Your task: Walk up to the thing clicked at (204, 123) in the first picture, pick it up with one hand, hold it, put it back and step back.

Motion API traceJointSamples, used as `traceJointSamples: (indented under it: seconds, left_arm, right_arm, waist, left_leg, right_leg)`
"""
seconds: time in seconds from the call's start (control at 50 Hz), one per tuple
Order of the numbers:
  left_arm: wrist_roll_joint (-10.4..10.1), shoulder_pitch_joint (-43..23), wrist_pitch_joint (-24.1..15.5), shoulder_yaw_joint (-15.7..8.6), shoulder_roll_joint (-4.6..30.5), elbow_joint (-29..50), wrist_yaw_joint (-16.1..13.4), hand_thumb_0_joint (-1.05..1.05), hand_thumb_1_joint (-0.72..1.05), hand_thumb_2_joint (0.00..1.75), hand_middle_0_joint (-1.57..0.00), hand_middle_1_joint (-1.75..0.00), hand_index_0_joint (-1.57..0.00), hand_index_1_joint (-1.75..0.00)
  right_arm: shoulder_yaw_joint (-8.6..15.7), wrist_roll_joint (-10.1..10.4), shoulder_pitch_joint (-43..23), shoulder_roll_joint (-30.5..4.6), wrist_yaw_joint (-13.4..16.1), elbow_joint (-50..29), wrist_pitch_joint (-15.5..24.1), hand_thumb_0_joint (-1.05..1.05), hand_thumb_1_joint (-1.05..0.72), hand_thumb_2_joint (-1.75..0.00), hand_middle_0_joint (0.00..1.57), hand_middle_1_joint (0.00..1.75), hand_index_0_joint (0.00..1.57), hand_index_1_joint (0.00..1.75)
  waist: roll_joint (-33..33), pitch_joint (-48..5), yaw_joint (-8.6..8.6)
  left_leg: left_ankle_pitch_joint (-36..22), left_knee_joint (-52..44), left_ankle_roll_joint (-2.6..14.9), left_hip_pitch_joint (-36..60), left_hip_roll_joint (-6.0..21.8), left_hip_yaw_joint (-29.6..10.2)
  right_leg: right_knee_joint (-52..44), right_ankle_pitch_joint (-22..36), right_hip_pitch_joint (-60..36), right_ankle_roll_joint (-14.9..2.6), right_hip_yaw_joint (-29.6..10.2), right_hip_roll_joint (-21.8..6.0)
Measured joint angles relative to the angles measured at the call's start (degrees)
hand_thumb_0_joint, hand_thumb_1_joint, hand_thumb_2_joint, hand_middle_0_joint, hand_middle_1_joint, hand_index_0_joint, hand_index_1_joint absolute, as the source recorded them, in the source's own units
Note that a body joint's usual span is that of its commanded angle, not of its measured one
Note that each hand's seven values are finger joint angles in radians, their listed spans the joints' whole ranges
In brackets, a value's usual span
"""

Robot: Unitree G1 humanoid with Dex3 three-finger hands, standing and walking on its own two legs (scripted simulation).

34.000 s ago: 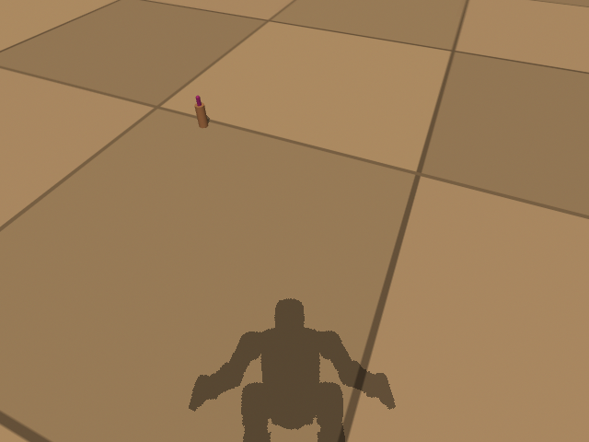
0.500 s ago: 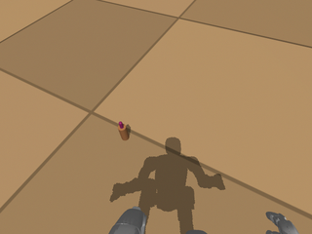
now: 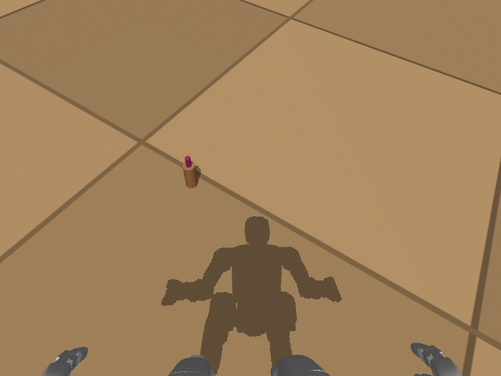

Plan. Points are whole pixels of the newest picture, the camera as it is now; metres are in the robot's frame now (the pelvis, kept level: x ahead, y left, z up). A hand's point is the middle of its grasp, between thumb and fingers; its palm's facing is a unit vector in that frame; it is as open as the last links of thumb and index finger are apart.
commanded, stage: step back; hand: left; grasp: from the side
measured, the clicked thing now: (189, 171) +0.97 +0.25 -0.66
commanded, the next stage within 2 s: stand in 1.24 s
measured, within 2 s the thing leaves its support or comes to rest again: neither
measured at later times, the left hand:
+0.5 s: hand out of the picture -0.02 +0.29 -0.14, palm faces +0.02 -0.90 -0.43, open 7.4 cm
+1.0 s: hand out of the picture +0.06 +0.25 -0.14, palm faces +0.08 -0.93 -0.35, open 7.4 cm
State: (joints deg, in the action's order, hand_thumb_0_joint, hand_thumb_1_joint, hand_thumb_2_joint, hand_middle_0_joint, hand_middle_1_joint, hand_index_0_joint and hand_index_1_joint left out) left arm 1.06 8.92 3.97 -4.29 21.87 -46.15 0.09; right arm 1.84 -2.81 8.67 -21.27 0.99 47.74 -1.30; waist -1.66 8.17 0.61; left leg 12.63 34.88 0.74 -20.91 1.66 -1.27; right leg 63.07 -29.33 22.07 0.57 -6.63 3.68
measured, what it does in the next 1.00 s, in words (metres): steps on the spot: right foot, then left foot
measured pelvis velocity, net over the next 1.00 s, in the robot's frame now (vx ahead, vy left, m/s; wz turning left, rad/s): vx -0.03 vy -0.01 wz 0.07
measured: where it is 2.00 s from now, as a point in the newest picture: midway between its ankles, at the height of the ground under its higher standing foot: outside the picture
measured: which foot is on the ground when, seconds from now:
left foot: down 0.00-0.12, up 0.14-0.36, down 0.38-0.70, up 0.72-0.92, down 0.94-1.00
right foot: up 0.00-0.06, down 0.08-0.42, up 0.44-0.64, down 0.66-1.00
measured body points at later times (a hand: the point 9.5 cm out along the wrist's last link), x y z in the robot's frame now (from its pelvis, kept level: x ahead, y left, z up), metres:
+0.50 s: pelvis -0.06 +0.00 +0.00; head -0.04 +0.00 +0.45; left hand -0.02 +0.33 -0.11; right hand -0.01 -0.31 -0.13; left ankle -0.06 +0.12 -0.73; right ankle -0.08 -0.14 -0.69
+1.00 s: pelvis -0.03 -0.01 +0.00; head +0.00 -0.01 +0.45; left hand +0.06 +0.30 -0.12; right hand +0.06 -0.31 -0.13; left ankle -0.04 +0.13 -0.73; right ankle +0.01 -0.13 -0.73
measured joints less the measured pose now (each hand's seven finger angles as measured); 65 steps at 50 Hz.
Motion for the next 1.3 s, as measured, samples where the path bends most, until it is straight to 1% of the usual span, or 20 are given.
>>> traceJointSamples:
  seconds: [0.08, 0.1, 0.12, 0.14, 0.2, 0.28, 0.36, 0.4, 0.42, 0.48, 0.52, 0.62, 0.68, 0.7, 0.74, 0.8, 0.9, 0.96, 1.04, 1.3]
  left_arm:
    - [0.1, 2.7, -2.5, 0.2, 0.7, -3.0, -0.1, 0.01, 0.90, 0.90, -0.20, -0.30, -0.20, -0.30]
    - [0.4, 2.6, -3.0, 0.1, -0.2, -4.7, -0.3, 0.01, 0.90, 0.90, -0.20, -0.30, -0.20, -0.30]
    - [0.8, 2.9, -3.3, 0.3, -1.2, -6.0, -0.4, 0.01, 0.90, 0.90, -0.20, -0.30, -0.20, -0.30]
    - [1.3, 3.8, -3.5, 0.5, -1.7, -6.7, -0.2, 0.01, 0.90, 0.90, -0.20, -0.30, -0.20, -0.30]
    - [2.0, 6.9, -3.5, 0.8, -1.5, -8.1, -0.1, 0.01, 0.90, 0.90, -0.21, -0.30, -0.20, -0.30]
    - [1.9, 7.4, -4.2, 0.5, -1.5, -9.1, -0.4, 0.01, 0.90, 0.90, -0.21, -0.30, -0.21, -0.30]
    - [2.0, 6.1, -5.1, 0.1, -0.4, -7.9, -0.1, 0.01, 0.89, 0.90, -0.21, -0.30, -0.21, -0.30]
    - [1.8, 4.9, -4.7, -0.1, 0.9, -7.5, 0.0, 0.01, 0.89, 0.90, -0.21, -0.30, -0.20, -0.30]
    - [1.6, 4.6, -4.4, -0.2, 1.5, -7.5, -0.2, 0.01, 0.90, 0.90, -0.21, -0.30, -0.20, -0.30]
    - [1.0, 4.3, -3.7, 0.2, 1.4, -8.7, -0.3, 0.01, 0.90, 0.90, -0.20, -0.30, -0.20, -0.30]
    - [0.8, 3.8, -3.7, 0.4, 1.7, -9.0, 0.2, 0.01, 0.90, 0.90, -0.20, -0.30, -0.20, -0.30]
    - [0.3, 2.3, -4.8, 0.1, 2.2, -8.5, 0.9, 0.01, 0.90, 0.90, -0.20, -0.30, -0.20, -0.30]
    - [0.3, 0.9, -5.7, 0.0, 1.2, -8.8, 0.4, 0.01, 0.90, 0.90, -0.20, -0.30, -0.20, -0.30]
    - [0.5, 0.3, -6.0, 0.1, 0.4, -9.0, 0.1, 0.01, 0.90, 0.90, -0.20, -0.30, -0.20, -0.30]
    - [1.0, -0.2, -6.0, 0.6, -0.8, -9.2, 0.1, 0.01, 0.90, 0.90, -0.20, -0.30, -0.20, -0.30]
    - [1.3, -1.0, -5.6, 1.3, -2.3, -9.4, 0.4, 0.01, 0.90, 0.90, -0.20, -0.30, -0.20, -0.30]
    - [1.2, -2.3, -5.8, 1.8, -3.5, -9.6, 0.6, 0.01, 0.90, 0.90, -0.21, -0.30, -0.20, -0.30]
    - [0.6, -3.1, -5.2, 1.8, -2.7, -10.1, 0.6, 0.01, 0.89, 0.90, -0.21, -0.30, -0.20, -0.30]
    - [-0.4, -3.3, -4.6, 1.8, -1.7, -11.7, 0.2, 0.01, 0.90, 0.90, -0.21, -0.30, -0.20, -0.30]
    - [-0.8, -5.6, -4.6, 2.8, -0.6, -15.6, 0.0, 0.01, 0.90, 0.90, -0.20, -0.30, -0.20, -0.30]
  right_arm:
    - [0.4, 0.1, -3.2, -1.4, -0.7, -1.2, -0.4, 0.01, -0.90, -0.90, 0.20, 0.30, 0.21, 0.30]
    - [0.8, 0.2, -4.1, -2.3, -0.8, -1.0, -0.7, 0.01, -0.90, -0.90, 0.20, 0.30, 0.21, 0.30]
    - [1.2, 0.4, -4.3, -2.9, -0.7, -0.5, -1.1, 0.01, -0.90, -0.90, 0.20, 0.30, 0.21, 0.30]
    - [1.4, 0.5, -3.6, -2.9, -0.7, 0.0, -1.5, 0.01, -0.90, -0.90, 0.20, 0.30, 0.20, 0.30]
    - [1.4, 0.9, -1.1, -2.2, -1.3, 2.3, -2.2, 0.01, -0.90, -0.90, 0.20, 0.30, 0.20, 0.30]
    - [1.6, 1.3, 2.2, -3.1, -1.8, 4.5, -1.5, 0.01, -0.90, -0.90, 0.20, 0.30, 0.20, 0.30]
    - [1.7, 0.8, 4.5, -3.0, -2.4, 7.0, -1.0, 0.01, -0.90, -0.90, 0.20, 0.30, 0.20, 0.30]
    - [1.9, 0.5, 4.6, -1.7, -2.5, 8.2, -0.2, 0.01, -0.90, -0.90, 0.20, 0.30, 0.20, 0.30]
    - [1.9, 0.3, 4.4, -0.7, -2.5, 8.5, 0.4, 0.01, -0.90, -0.90, 0.20, 0.30, 0.20, 0.30]
    - [1.7, 0.3, 5.3, 0.5, -2.9, 7.9, 1.9, 0.01, -0.90, -0.90, 0.20, 0.30, 0.20, 0.30]
    - [1.4, 0.3, 6.0, 1.1, -2.9, 7.7, 2.2, 0.01, -0.90, -0.90, 0.20, 0.30, 0.20, 0.30]
    - [1.0, 0.5, 6.2, 1.2, -2.4, 7.6, 2.7, 0.01, -0.90, -0.90, 0.20, 0.30, 0.21, 0.30]
    - [0.7, 1.3, 5.4, 0.1, -1.8, 7.8, 1.6, 0.01, -0.90, -0.90, 0.20, 0.30, 0.21, 0.30]
    - [0.6, 1.7, 4.9, -0.4, -1.4, 8.0, 1.1, 0.01, -0.90, -0.90, 0.20, 0.30, 0.21, 0.30]
    - [0.5, 1.9, 4.3, -0.5, -0.7, 8.6, 0.4, 0.01, -0.90, -0.90, 0.20, 0.30, 0.20, 0.30]
    - [0.4, 1.9, 3.8, -0.7, -0.7, 9.3, 0.5, 0.01, -0.90, -0.90, 0.20, 0.30, 0.20, 0.30]
    - [0.4, 1.5, 3.1, -1.5, -0.9, 10.6, 1.2, 0.01, -0.90, -0.90, 0.20, 0.30, 0.20, 0.30]
    - [0.5, 1.0, 2.3, -0.9, -0.8, 11.7, 1.9, 0.01, -0.90, -0.90, 0.20, 0.30, 0.20, 0.30]
    - [0.0, 0.8, 1.1, 0.7, -1.0, 13.0, 1.9, 0.01, -0.90, -0.90, 0.20, 0.30, 0.20, 0.30]
    - [-1.2, 1.7, -4.7, 2.3, -1.1, 14.6, 2.2, 0.01, -0.90, -0.90, 0.20, 0.30, 0.20, 0.30]
  waist:
    - [0.5, -0.3, 1.07]
    - [3.1, 0.5, 0.69]
    - [5.5, 0.9, 0.03]
    - [6.3, 0.1, -0.06]
    - [3.9, -3.2, 2.35]
    - [4.3, -4.6, 1.38]
    - [4.7, -4.4, 0.87]
    - [2.3, -3.2, 0.95]
    - [0.4, -2.4, 1.44]
    - [0.8, -3.1, 0.16]
    - [1.1, -3.6, -0.60]
    - [0.4, -3.5, -1.52]
    - [1.6, -2.9, -1.40]
    - [3.0, -2.6, -1.52]
    - [3.7, -3.3, -1.14]
    - [3.1, -4.0, -0.35]
    - [3.4, -4.3, 0.21]
    - [2.2, -3.5, -0.12]
    - [1.0, -3.6, 0.03]
    - [0.6, -3.5, 0.24]
  left_leg:
    - [-0.3, 3.6, -0.75, -3.9, 1.6, 1.7]
    - [0.3, 5.6, -0.49, -4.7, 3.1, 0.3]
    - [2.6, 7.5, 0.18, -5.3, 3.6, -2.0]
    - [6.7, 8.9, 0.20, -5.9, 2.4, -4.0]
    - [12.5, 16.5, -0.82, -6.2, -2.7, -5.3]
    - [11.5, 19.2, -1.79, -3.9, -4.3, -6.3]
    - [13.9, 8.1, -2.17, 2.2, -2.5, -3.5]
    - [6.8, 1.1, -1.54, 5.4, -3.8, -1.7]
    - [5.3, -0.2, -1.15, 6.5, -5.0, -0.3]
    - [5.4, -0.9, 0.08, 7.1, -4.2, -0.7]
    - [4.9, -2.5, 0.42, 8.1, -3.4, -1.4]
    - [4.7, -3.6, -1.25, 9.3, -2.5, -1.9]
    - [7.7, 1.1, -2.35, 8.1, -1.4, -2.5]
    - [8.8, 3.5, -1.89, 7.3, -0.7, -3.6]
    - [14.3, 8.5, -1.22, 5.2, -1.8, -5.5]
    - [17.3, 12.6, -0.96, 3.5, -3.0, -3.9]
    - [14.2, 7.7, -0.91, 4.0, -1.7, -2.4]
    - [5.1, -1.0, -1.62, 7.0, -1.9, -0.8]
    - [5.8, -1.5, -1.63, 7.9, -1.7, 0.2]
    - [4.0, -6.6, -0.86, 11.6, -1.7, 0.4]
  right_leg:
    - [-24.4, 4.0, -10.1, 0.30, 2.7, -3.8]
    - [-26.6, 4.9, -11.4, 0.35, 4.0, -2.3]
    - [-27.0, 5.7, -12.1, 0.18, 5.3, -0.9]
    - [-26.6, 6.0, -11.7, -0.01, 5.8, -0.7]
    - [-25.3, 6.1, -9.8, -1.06, 3.2, -3.0]
    - [-26.8, 7.7, -9.3, -0.12, 4.4, -5.0]
    - [-25.7, 7.2, -8.0, 0.64, 6.6, -6.3]
    - [-23.3, 6.1, -7.3, 1.08, 6.2, -8.4]
    - [-21.3, 5.8, -6.6, -0.03, 4.7, -9.5]
    - [-12.8, 0.1, -3.0, -1.47, 4.7, -6.9]
    - [-10.3, -0.6, -1.2, -1.94, 5.6, -5.7]
    - [-18.9, 4.9, -0.9, -1.61, 7.4, -6.0]
    - [-28.3, 15.3, -4.2, -1.44, 8.4, -4.7]
    - [-28.1, 15.7, -4.6, -1.55, 9.3, -3.8]
    - [-27.1, 14.2, -4.4, -1.92, 9.9, -3.8]
    - [-27.1, 13.3, -4.8, -2.21, 9.6, -5.1]
    - [-27.6, 12.8, -5.1, -1.22, 10.2, -6.3]
    - [-25.5, 11.4, -4.6, -0.34, 10.0, -7.5]
    - [-27.9, 12.2, -5.9, 0.50, 9.1, -7.3]
    - [-35.5, 15.5, -10.7, 1.44, 9.2, -7.1]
